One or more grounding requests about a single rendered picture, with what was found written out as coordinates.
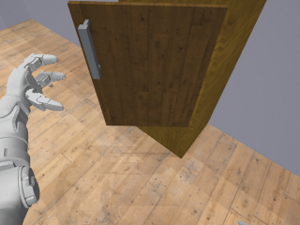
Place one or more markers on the left robot upper arm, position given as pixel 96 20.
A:
pixel 18 191

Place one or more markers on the robot left forearm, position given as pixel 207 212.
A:
pixel 13 133

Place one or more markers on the cupboard door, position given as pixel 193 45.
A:
pixel 153 58

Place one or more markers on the handle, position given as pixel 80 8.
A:
pixel 89 49

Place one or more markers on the robot left hand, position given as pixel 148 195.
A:
pixel 21 81

